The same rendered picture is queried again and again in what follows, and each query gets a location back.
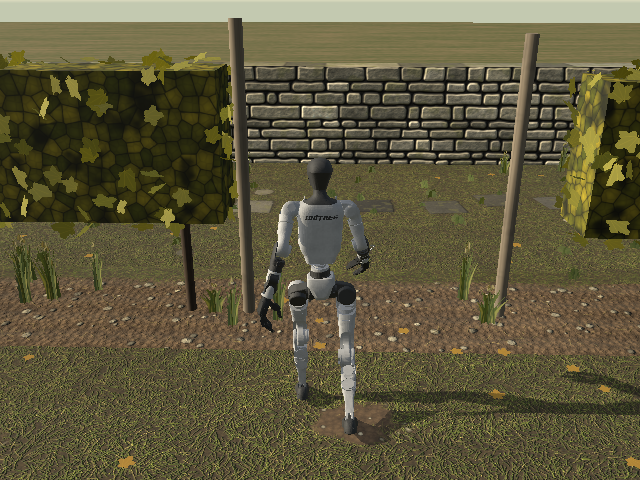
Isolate left robot forearm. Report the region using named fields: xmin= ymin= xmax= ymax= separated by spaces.
xmin=261 ymin=242 xmax=285 ymax=299

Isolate robot right hand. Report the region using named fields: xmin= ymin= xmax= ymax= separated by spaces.
xmin=346 ymin=257 xmax=370 ymax=275

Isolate robot right upper arm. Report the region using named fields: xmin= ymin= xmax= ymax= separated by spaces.
xmin=340 ymin=200 xmax=368 ymax=251

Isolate robot left hand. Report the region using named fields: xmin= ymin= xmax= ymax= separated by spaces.
xmin=257 ymin=296 xmax=282 ymax=332

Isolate left robot shin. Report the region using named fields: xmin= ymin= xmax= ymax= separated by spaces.
xmin=293 ymin=329 xmax=308 ymax=387

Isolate robot left upper arm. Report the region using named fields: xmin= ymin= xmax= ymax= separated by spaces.
xmin=276 ymin=201 xmax=300 ymax=258

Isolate right robot forearm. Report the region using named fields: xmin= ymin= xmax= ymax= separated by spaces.
xmin=356 ymin=235 xmax=370 ymax=264

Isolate humanoid robot torso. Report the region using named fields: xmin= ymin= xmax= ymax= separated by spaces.
xmin=296 ymin=196 xmax=344 ymax=300

